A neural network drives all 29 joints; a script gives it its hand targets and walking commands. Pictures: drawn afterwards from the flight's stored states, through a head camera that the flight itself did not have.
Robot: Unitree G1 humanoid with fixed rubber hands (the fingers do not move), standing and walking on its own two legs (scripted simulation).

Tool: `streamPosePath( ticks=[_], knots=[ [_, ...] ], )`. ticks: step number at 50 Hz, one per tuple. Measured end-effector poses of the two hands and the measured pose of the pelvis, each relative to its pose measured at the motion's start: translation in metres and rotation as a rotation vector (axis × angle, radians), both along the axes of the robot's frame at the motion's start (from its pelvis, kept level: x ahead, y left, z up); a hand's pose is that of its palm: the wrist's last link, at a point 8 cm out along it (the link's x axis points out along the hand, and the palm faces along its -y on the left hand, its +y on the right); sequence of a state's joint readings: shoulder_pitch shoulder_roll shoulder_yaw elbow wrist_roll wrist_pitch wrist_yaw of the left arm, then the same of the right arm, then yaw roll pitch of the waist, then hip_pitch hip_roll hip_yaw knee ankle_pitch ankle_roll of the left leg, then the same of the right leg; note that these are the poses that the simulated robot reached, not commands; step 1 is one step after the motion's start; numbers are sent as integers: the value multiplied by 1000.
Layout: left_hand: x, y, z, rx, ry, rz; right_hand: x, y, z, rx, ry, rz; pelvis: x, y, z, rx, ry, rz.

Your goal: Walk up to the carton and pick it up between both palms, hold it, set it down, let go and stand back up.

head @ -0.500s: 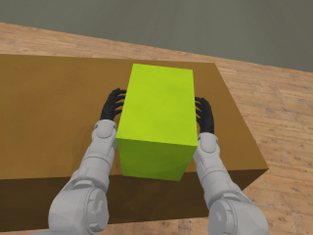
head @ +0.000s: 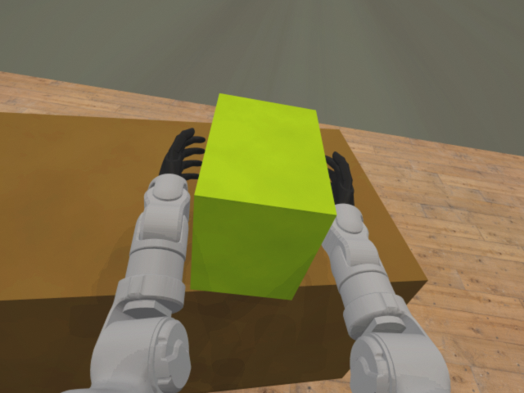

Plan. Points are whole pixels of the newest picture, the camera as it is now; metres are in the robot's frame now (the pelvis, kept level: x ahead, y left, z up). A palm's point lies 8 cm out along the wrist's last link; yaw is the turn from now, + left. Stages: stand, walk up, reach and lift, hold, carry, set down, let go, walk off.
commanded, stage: reach and lift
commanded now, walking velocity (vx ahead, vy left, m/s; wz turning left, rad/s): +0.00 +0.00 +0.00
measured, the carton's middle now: (255, 196) +0.41 -0.01 +0.11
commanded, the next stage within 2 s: hold in 1.32 s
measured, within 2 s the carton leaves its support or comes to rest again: neither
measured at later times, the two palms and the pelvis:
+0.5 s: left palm (170, 172) +0.39 +0.13 +0.17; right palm (341, 194) +0.37 -0.14 +0.16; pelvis -0.01 +0.00 +0.00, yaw +1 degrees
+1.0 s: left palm (168, 171) +0.38 +0.13 +0.18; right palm (340, 192) +0.37 -0.13 +0.16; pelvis +0.00 +0.00 +0.00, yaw +1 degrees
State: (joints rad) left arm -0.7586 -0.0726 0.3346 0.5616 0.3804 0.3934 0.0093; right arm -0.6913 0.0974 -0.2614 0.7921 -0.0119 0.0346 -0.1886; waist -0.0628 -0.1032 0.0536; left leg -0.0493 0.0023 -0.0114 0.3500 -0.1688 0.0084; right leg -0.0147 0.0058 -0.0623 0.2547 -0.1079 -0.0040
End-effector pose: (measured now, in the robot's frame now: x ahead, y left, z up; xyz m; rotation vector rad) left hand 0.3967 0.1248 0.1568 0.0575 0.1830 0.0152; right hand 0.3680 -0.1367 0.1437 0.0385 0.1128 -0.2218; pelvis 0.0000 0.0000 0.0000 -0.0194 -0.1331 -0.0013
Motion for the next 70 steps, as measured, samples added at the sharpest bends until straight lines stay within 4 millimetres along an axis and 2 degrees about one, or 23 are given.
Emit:
streamPosePath(
  ticks=[7, 14, 26, 40, 51, 60, 65, 70],
  knots=[
    [-11, 6, -3, 5, 35, 25, -6, 5, -7, 12, 25, 23, -8, 1, -1, 3, -14, -1],
    [-12, 6, 8, 4, 14, 41, -2, 6, 4, 14, -1, 35, -13, -1, -1, 2, -5, 4],
    [-11, 2, 18, 2, 11, 44, 1, 1, 17, -4, -9, 44, -4, -5, -1, 1, -28, 10],
    [-12, 7, 24, 19, -4, 57, 5, 6, 21, 14, -28, 62, 3, -4, -2, -2, -42, 18],
    [-13, 5, 22, 11, 7, 50, 2, 3, 21, 6, -18, 57, 3, -4, -1, -2, -44, 15],
    [-16, 3, 34, 12, -11, 52, 0, 1, 31, 5, -37, 55, -2, -5, -1, 0, -45, 9],
    [-16, 5, 35, 6, 10, 64, 1, 4, 30, 3, -18, 65, -3, -6, -1, 4, -44, 6],
    [-19, 9, 43, 7, -15, 73, 2, 7, 38, 13, -44, 75, -4, -7, -1, 1, -48, 12]
  ],
)
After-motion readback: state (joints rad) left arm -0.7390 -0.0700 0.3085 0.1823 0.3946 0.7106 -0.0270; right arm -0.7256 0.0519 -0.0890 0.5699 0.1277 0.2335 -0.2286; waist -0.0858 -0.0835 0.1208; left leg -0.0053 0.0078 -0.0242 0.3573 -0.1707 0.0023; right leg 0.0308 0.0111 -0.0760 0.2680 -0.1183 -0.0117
